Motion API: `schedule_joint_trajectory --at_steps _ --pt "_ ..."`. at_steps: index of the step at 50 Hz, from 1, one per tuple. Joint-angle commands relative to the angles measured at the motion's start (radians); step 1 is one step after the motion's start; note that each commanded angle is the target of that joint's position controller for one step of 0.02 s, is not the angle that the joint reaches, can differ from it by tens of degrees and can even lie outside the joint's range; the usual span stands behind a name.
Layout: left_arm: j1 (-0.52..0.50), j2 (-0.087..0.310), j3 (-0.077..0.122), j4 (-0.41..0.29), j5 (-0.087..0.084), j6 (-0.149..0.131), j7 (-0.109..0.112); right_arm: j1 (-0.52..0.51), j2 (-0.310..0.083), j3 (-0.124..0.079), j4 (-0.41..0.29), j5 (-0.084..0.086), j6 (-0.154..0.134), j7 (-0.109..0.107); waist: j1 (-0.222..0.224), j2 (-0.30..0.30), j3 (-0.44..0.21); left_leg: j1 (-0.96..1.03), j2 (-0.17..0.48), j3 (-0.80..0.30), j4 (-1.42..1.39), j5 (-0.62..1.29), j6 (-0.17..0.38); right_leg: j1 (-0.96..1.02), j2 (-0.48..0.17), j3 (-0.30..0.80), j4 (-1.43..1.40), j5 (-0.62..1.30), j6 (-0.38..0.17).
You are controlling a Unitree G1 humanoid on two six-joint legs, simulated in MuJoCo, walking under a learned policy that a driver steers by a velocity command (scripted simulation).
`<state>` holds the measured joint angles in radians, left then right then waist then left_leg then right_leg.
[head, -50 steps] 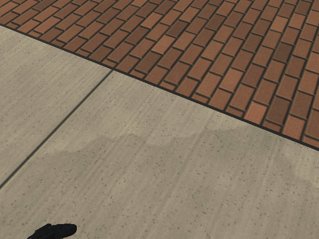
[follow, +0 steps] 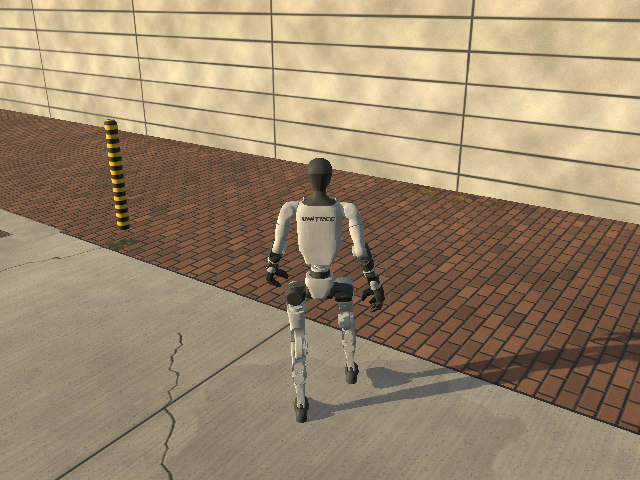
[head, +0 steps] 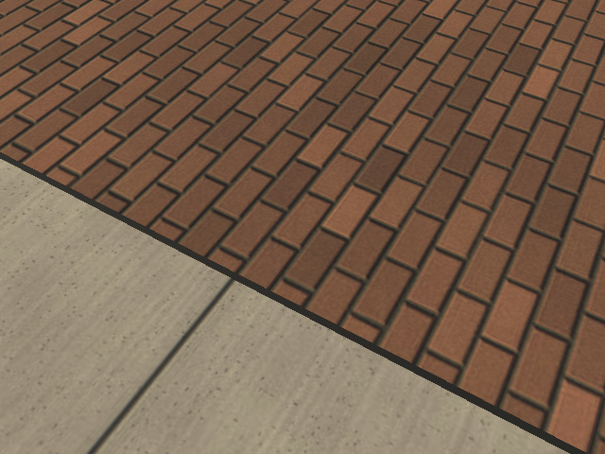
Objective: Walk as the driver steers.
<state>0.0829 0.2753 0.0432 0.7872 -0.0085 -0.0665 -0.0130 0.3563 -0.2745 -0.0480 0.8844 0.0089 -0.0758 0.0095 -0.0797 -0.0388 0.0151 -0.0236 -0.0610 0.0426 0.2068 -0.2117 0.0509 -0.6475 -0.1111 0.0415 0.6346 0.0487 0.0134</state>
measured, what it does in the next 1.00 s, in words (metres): walks ahead, turning left: right foot, then left foot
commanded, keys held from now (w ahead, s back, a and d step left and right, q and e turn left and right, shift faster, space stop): w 0.24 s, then w+q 0.60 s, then q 0.16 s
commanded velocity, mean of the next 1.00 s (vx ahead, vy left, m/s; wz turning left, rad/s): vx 0.48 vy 0.00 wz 0.32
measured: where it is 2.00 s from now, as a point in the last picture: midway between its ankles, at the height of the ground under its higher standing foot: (251, 361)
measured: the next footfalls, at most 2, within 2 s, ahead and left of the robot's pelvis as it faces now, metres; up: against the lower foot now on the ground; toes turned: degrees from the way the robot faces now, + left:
right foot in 0.14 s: +0.26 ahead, -0.15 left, +0.00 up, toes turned -2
left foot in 0.70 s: +0.55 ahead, +0.10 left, +0.00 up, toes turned +15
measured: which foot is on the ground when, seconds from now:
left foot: down 0.00-0.16, up 0.18-0.68, down 0.70-1.00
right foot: up 0.00-0.12, down 0.14-0.72, up 0.74-1.00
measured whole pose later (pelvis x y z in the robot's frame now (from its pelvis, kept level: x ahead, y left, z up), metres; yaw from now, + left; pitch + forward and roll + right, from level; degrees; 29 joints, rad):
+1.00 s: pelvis +0.55 +0.03 +0.00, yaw +22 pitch +2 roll -1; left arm 0.04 0.30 0.06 0.76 0.01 -0.09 0.01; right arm 0.30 -0.28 -0.07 0.75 0.01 -0.03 -0.01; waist -0.05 -0.02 0.06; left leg -0.19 -0.11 -0.10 0.37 -0.20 0.09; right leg -0.65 -0.08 0.10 0.75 -0.09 0.07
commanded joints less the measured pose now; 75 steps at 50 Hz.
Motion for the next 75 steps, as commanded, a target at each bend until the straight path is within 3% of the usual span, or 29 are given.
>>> schedule_joint_trajectory --at_steps 1,5,7,8,9,10,11,13,19,29,32,34,35,36,37,38,39,41,46,52,56,58,59,61,65,71,73,74,75 --pt "-0.125 0.057 0.006 -0.09 -0.008 -0.02 -0.015 0.029 -0.176 -0.042 -0.023 0.008 0.0 -0.008 -0.005 0.096 0.055 -0.02 0.284 -0.125 -0.062 0.213 0.146 0.026 0.027 -0.022 -0.081 0.028 -0.011" --pt "-0.093 0.097 0.019 -0.093 -0.007 -0.029 -0.03 0.019 -0.196 -0.052 -0.004 0.014 0.021 -0.017 0.044 0.122 0.028 0.086 0.326 -0.135 0.046 0.392 0.114 0.11 0.057 -0.036 -0.14 -0.107 -0.063" --pt "0.15 0.168 0.058 -0.016 0.0 -0.029 -0.019 -0.001 -0.171 -0.042 -0.011 0.009 0.031 -0.022 0.163 0.103 -0.126 0.013 0.245 -0.066 0.334 0.596 0.066 0.468 0.091 -0.07 -0.162 -0.099 -0.116" --pt "0.329 0.245 0.079 0.017 0.009 -0.025 -0.009 0.016 -0.117 -0.018 -0.039 -0.018 0.03 -0.025 0.215 -0.033 -0.284 -0.194 0.177 -0.016 0.661 0.303 0.027 0.77 -0.103 0.156 -0.131 -0.074 -0.183" --pt "0.354 0.295 0.088 0.038 0.004 -0.019 -0.016 0.132 -0.008 0.012 -0.046 -0.01 0.008 -0.014 0.143 -0.293 -0.375 -0.579 -0.005 -0.054 0.955 -0.341 -0.027 1.042 -0.275 0.617 -0.263 -0.326 -0.333" --pt "0.329 0.192 0.06 0.024 -0.008 -0.021 -0.017 0.057 -0.122 -0.012 -0.038 0.012 -0.013 -0.009 0.186 -0.162 -0.311 -0.693 0.05 -0.166 1.059 -0.374 -0.015 0.998 -0.252 0.637 -0.33 -0.468 -0.301" --pt "0.256 0.158 0.048 0.013 -0.005 -0.024 -0.014 -0.034 -0.163 -0.025 -0.066 0.033 -0.027 -0.003 0.176 -0.115 -0.178 -0.745 0.098 -0.146 1.059 -0.278 0.001 0.875 -0.222 0.498 -0.351 -0.433 -0.261" --pt "0.144 0.112 0.035 -0.003 0.01 -0.027 -0.014 -0.093 -0.144 -0.028 -0.07 0.017 -0.027 -0.011 0.123 -0.02 -0.061 -0.679 0.176 -0.119 0.965 -0.125 -0.009 0.648 -0.158 0.316 -0.404 -0.243 -0.236" --pt "0.142 0.119 0.041 0.045 0.026 -0.053 0.001 -0.106 -0.081 -0.028 -0.073 0.017 0.027 -0.015 0.08 -0.017 0.009 -0.656 0.198 -0.168 0.806 0.067 -0.047 0.51 -0.127 0.065 -0.523 -0.048 -0.228" --pt "0.24 0.157 0.049 0.115 0.006 -0.015 0.026 -0.361 -0.039 -0.008 -0.192 0.01 0.017 0.036 0.166 0.013 0.083 -0.697 0.149 -0.041 0.409 0.257 -0.011 0.73 -0.15 -0.166 -0.483 0.132 -0.167" --pt "0.216 0.19 0.06 0.108 -0.002 0.012 0.036 -0.339 -0.068 -0.022 -0.223 0.011 0.021 0.055 0.121 -0.027 0.04 -0.613 0.091 0.031 0.396 0.108 0.034 0.803 -0.17 -0.206 -0.339 0.503 -0.138" --pt "0.191 0.21 0.066 0.096 -0.002 0.03 0.049 -0.168 -0.127 -0.057 -0.195 0.013 0.028 0.054 0.018 -0.05 -0.068 -0.377 0.015 0.076 0.388 0.047 0.082 0.774 -0.15 -0.236 -0.08 0.747 -0.109" --pt "0.178 0.203 0.061 0.084 -0.002 0.031 0.054 -0.002 -0.186 -0.09 -0.156 0.015 0.032 0.039 -0.068 -0.009 -0.151 -0.108 0.009 0.023 0.322 0.099 0.125 0.626 -0.108 -0.25 0.157 0.626 -0.072" --pt "0.254 0.1 0.028 0.043 0.028 0.011 0.042 0.09 -0.298 -0.12 -0.139 0.015 0.039 0.017 -0.036 0.211 -0.265 0.283 0.253 -0.395 0.317 0.071 0.264 0.22 0.013 -0.246 0.531 0.004 -0.014" --pt "0.25 0.061 0.006 0.022 0.022 -0.034 0.021 0.069 -0.287 -0.106 -0.165 0.018 0.029 0.019 -0.003 0.252 -0.388 0.454 0.408 -0.875 0.134 -0.059 0.404 -0.041 0.183 -0.036 0.751 -0.637 0.006" --pt "0.131 0.141 0.028 -0.003 -0.019 -0.068 0.003 0.058 -0.214 -0.084 -0.167 0.007 0.022 0.02 -0.05 0.166 -0.31 0.408 0.379 -0.77 0.093 -0.073 0.341 -0.148 0.112 0.068 0.779 -0.584 -0.022" --pt "0.079 0.143 0.027 -0.024 -0.034 -0.085 -0.001 0.007 -0.179 -0.075 -0.171 0.005 0.014 0.018 -0.027 0.11 -0.191 0.269 0.34 -0.624 0.086 -0.021 0.298 -0.159 0.067 0.053 0.711 -0.493 -0.043" --pt "0.084 0.145 0.039 -0.009 0.004 -0.079 0.013 -0.11 -0.122 -0.057 -0.2 0.0 0.009 0.015 0.058 0.042 -0.069 -0.002 0.261 -0.441 0.053 0.169 0.248 -0.038 0.001 0.042 0.532 -0.392 -0.029" --pt "0.07 0.098 0.036 -0.039 0.03 -0.03 0.028 -0.128 -0.179 -0.071 -0.219 -0.006 0.016 -0.014 0.105 0.074 -0.025 -0.244 0.177 -0.257 0.061 0.645 0.225 0.089 0.044 -0.012 0.284 -0.264 0.06" --pt "-0.068 0.082 0.025 -0.092 0.012 -0.024 0.008 -0.055 -0.167 -0.072 -0.197 0.009 0.063 -0.041 0.034 0.145 -0.088 -0.216 0.136 -0.272 0.158 0.458 0.119 0.216 0.134 -0.002 -0.07 0.043 0.056" --pt "0.007 0.131 0.043 -0.074 0.031 -0.043 -0.002 -0.088 -0.124 -0.057 -0.197 -0.002 0.066 -0.053 0.084 0.156 -0.098 -0.106 0.165 -0.359 0.324 0.428 0.091 0.278 0.111 0.023 -0.188 0.032 -0.009" --pt "0.09 0.197 0.05 -0.077 0.068 -0.055 0.008 -0.033 -0.06 -0.034 -0.219 -0.026 0.055 -0.049 0.086 -0.02 -0.239 -0.243 0.022 -0.281 0.63 0.098 0.01 0.621 -0.097 0.187 -0.165 0.624 -0.119" --pt "0.129 0.186 0.049 -0.057 0.069 -0.039 0.007 0.125 -0.05 -0.025 -0.2 -0.004 0.055 -0.045 0.046 -0.251 -0.348 -0.434 -0.075 -0.233 0.87 -0.491 -0.052 0.819 -0.294 0.461 -0.168 0.73 -0.315" --pt "0.075 0.093 0.023 -0.072 0.016 -0.016 -0.003 0.05 -0.171 -0.051 -0.174 0.005 0.087 -0.046 0.074 -0.08 -0.255 -0.504 0.01 -0.249 1.006 -0.444 -0.105 0.69 -0.247 0.463 -0.224 0.224 -0.292" --pt "-0.055 0.088 0.01 -0.067 0.036 0.027 -0.002 -0.039 -0.099 -0.038 -0.173 -0.003 0.137 -0.056 0.041 -0.102 -0.075 -0.359 0.074 -0.137 0.734 -0.308 -0.13 0.351 -0.076 0.233 -0.358 -0.173 -0.194" --pt "-0.022 0.095 0.011 -0.027 0.012 0.043 0.014 -0.029 -0.067 -0.028 -0.117 -0.016 0.114 -0.045 0.042 -0.09 -0.118 -0.112 0.063 -0.066 0.283 0.006 -0.078 0.337 -0.049 0.165 -0.33 -0.303 -0.174" --pt "0.01 0.065 -0.002 -0.009 0.022 0.036 0.008 -0.08 -0.114 -0.03 -0.146 -0.039 0.112 -0.046 0.065 -0.012 -0.077 -0.08 0.164 -0.177 0.218 0.053 -0.021 0.26 0.001 0.124 -0.298 -0.474 -0.081" --pt "0.025 0.06 0.003 -0.013 0.025 0.034 0.005 -0.095 -0.154 -0.042 -0.123 -0.03 0.11 -0.045 0.112 0.117 -0.036 -0.211 0.158 -0.183 0.226 -0.119 0.014 0.308 0.077 0.034 -0.278 -0.458 -0.042" --pt "-0.006 0.067 0.002 -0.008 0.032 0.033 0.006 -0.111 -0.101 -0.031 -0.127 -0.029 0.099 -0.041 0.089 0.114 -0.017 -0.287 0.141 -0.179 0.192 -0.219 0.012 0.381 0.087 0.016 -0.23 -0.388 -0.022"
Over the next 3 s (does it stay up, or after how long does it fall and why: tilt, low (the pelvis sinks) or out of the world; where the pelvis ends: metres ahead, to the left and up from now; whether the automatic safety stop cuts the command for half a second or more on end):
stays up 1.00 0.27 -0.01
